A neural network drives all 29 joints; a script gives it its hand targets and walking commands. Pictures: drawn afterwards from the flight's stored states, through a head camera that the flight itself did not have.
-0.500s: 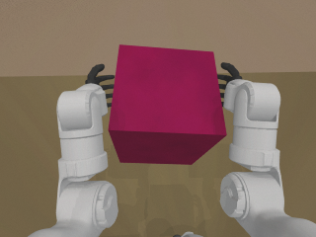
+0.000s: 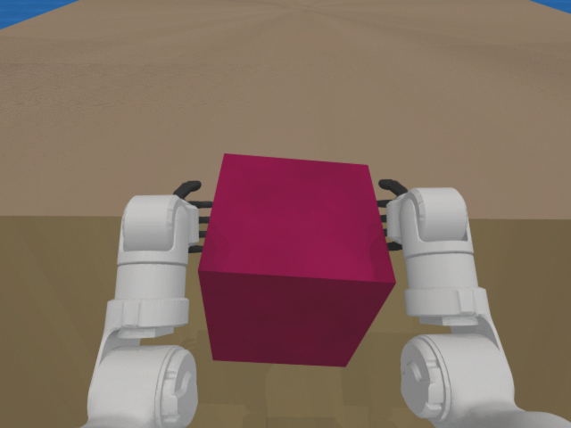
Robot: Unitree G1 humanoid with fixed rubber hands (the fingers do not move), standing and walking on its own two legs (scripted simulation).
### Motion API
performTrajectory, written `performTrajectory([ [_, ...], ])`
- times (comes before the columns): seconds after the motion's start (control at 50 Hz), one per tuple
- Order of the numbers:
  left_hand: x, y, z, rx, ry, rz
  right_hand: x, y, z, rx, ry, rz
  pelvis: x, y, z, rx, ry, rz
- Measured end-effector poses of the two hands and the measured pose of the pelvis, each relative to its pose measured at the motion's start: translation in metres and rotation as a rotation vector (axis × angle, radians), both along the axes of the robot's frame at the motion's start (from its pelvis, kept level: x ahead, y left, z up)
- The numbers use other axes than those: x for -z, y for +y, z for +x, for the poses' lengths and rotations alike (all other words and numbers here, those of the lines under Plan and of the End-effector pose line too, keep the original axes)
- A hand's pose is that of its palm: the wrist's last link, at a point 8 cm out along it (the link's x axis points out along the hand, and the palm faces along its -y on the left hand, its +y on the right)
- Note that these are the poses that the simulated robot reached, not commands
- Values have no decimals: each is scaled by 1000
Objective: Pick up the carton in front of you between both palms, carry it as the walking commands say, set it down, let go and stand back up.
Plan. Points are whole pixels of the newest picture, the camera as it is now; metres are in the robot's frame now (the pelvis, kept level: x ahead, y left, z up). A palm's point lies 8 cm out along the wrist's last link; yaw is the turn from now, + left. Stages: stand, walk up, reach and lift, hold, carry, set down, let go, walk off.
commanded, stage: carry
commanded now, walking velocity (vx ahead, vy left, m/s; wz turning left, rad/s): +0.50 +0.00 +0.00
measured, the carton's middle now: (287, 265) +0.36 +0.01 +0.08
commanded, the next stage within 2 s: none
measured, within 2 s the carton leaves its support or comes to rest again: neither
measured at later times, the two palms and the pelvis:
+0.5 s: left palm (202, 117) +0.59 +0.15 +0.21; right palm (368, 121) +0.56 -0.14 +0.22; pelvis +0.20 +0.04 +0.04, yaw -1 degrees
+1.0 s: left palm (200, 47) +0.89 +0.20 +0.25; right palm (321, 40) +0.93 -0.09 +0.25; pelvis +0.52 +0.02 +0.08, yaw +1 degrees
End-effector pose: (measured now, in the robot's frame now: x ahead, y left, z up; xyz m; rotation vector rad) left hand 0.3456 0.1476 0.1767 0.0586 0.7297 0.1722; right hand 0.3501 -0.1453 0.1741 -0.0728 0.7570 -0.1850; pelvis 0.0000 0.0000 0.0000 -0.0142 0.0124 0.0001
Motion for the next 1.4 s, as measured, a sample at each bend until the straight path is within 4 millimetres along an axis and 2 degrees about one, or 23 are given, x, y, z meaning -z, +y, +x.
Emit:
performTrajectory([
  [0.1,-9,0,26,-6,-18,13,-14,1,35,-23,-21,-8,-1,-2,29,-9,10,1],
  [0.2,-10,19,57,-31,27,11,-26,22,82,-53,18,-21,-13,6,63,10,23,31],
  [0.26,-14,29,91,-24,15,-5,-31,32,110,-40,6,-29,-10,16,89,20,8,55],
  [0.3,-17,28,118,3,7,-19,-29,30,123,-2,-7,-29,-10,26,108,24,2,52],
  [0.38,-23,17,168,51,58,-23,-23,18,146,71,40,-8,-28,36,144,19,14,19],
  [0.44,-28,10,205,77,67,-27,-28,12,174,117,49,3,-39,40,172,17,25,2],
  [0.56,-43,4,288,65,-4,-64,-53,7,259,132,-20,2,-44,34,241,5,53,-9],
  [0.66,-42,9,355,9,-23,-45,-52,10,348,75,-37,19,-37,19,317,1,42,-33],
  [0.72,-34,19,380,-45,15,-15,-45,22,396,4,-2,24,-47,11,354,-4,33,-28],
  [0.82,-32,39,416,-133,78,-20,-44,45,459,-68,53,31,-70,5,407,-13,37,-3],
  [0.92,-54,50,478,-170,22,-33,-61,56,523,-72,-4,65,-81,10,465,-22,47,11],
  [1.04,-81,54,578,-121,-48,-30,-87,58,607,-30,-82,54,-78,32,556,-17,58,27],
  [1.08,-82,53,614,-79,-46,-25,-91,56,630,-6,-88,25,-77,41,586,-8,49,47],
  [1.14,-80,41,660,0,15,-28,-88,46,654,60,-41,-3,-87,51,623,-6,52,31],
  [1.2,-78,27,697,57,73,-28,-86,33,675,127,16,0,-101,55,655,-1,57,13],
  [1.26,-81,17,734,79,78,-44,-93,23,705,165,22,1,-110,54,687,3,58,2],
  [1.32,-91,11,773,74,38,-62,-108,18,745,175,-16,5,-114,49,723,5,64,3],
  [1.4,-106,7,829,43,-14,-59,-123,14,810,149,-67,18,-112,36,781,8,73,1],
])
